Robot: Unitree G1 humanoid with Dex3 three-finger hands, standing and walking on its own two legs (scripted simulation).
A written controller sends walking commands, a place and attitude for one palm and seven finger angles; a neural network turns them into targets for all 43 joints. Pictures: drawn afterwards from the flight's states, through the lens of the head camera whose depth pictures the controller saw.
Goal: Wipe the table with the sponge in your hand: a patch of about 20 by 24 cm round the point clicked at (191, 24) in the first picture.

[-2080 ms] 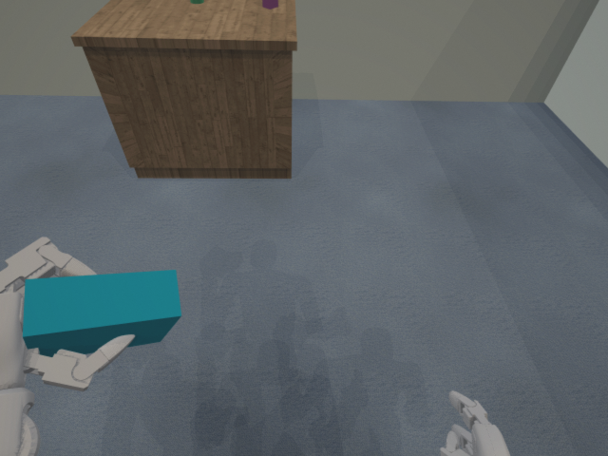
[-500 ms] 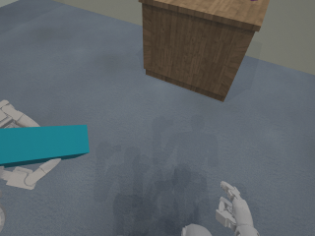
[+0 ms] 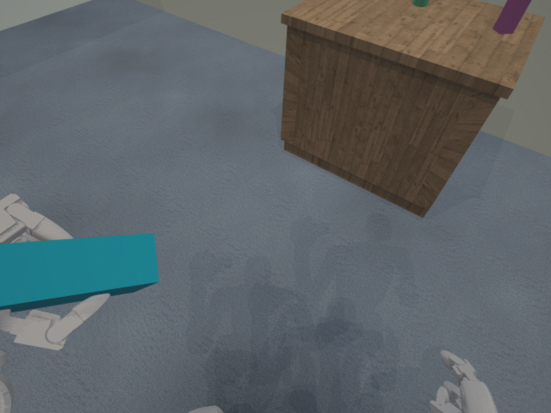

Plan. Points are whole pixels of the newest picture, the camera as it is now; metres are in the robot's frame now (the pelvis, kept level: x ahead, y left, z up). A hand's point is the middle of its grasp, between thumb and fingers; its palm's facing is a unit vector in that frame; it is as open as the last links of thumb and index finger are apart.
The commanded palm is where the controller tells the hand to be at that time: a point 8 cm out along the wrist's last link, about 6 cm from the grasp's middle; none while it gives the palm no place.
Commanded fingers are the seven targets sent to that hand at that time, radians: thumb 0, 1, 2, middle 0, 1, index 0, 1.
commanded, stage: walk to a spot facing it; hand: left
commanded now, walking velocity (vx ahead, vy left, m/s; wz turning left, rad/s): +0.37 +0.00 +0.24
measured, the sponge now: (101, 270) +0.22 +0.20 +0.17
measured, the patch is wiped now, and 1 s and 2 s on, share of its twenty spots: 0.00 0.00 0.00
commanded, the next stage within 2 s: none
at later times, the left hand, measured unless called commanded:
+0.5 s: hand (135, 194) +0.32 +0.19 +0.18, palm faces +0.51 -0.74 -0.44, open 9.1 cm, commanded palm +0.25 +0.23 +0.18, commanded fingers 0.00 0.10 1.30 -1.20 -1.60 -1.20 -1.60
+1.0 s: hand (156, 124) +0.43 +0.19 +0.19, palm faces +0.55 -0.71 -0.44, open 9.1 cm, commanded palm +0.37 +0.24 +0.18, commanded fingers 0.00 0.10 1.30 -1.20 -1.60 -1.20 -1.60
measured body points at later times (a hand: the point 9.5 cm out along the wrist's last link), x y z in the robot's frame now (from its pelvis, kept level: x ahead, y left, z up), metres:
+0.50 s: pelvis +0.13 -0.06 -0.01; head +0.16 -0.09 +0.44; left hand +0.28 +0.23 +0.20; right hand +0.31 -0.27 -0.13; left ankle +0.09 +0.07 -0.64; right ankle +0.17 -0.16 -0.73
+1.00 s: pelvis +0.27 -0.07 +0.00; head +0.30 -0.07 +0.45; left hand +0.39 +0.23 +0.22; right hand +0.47 -0.22 -0.10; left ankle +0.25 +0.08 -0.73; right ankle +0.34 -0.19 -0.70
